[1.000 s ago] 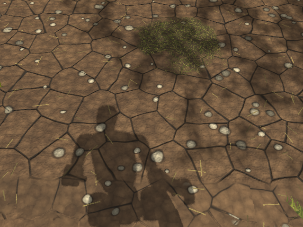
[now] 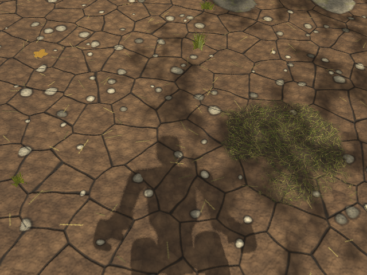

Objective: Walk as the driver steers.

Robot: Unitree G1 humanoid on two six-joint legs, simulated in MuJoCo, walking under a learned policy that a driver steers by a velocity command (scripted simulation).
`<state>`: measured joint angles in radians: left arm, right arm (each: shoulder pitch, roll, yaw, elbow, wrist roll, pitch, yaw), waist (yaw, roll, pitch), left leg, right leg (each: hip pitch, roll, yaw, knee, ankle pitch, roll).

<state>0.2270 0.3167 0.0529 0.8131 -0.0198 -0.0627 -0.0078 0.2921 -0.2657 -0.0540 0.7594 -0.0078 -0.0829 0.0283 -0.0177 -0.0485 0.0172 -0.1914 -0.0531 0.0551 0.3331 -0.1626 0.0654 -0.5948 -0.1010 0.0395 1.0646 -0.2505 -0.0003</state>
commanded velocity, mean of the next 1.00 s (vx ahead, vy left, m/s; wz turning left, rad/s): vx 0.20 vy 0.00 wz -0.39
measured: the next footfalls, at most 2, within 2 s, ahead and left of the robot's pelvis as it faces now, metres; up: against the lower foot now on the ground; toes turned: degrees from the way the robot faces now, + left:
right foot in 0.32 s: +0.33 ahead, -0.16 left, +0.00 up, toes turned -10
left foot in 0.78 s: +0.43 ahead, +0.05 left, +0.00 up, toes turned -28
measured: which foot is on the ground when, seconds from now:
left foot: down 0.00-0.30, up 0.32-0.76, down 0.78-1.00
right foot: up 0.00-0.30, down 0.32-0.80, up 0.82-1.00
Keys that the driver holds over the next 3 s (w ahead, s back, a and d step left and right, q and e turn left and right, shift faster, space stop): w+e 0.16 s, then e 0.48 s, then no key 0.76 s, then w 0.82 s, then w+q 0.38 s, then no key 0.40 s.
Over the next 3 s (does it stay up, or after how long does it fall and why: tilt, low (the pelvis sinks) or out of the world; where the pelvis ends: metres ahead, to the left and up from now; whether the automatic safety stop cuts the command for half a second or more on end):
stays up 0.95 -0.30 0.00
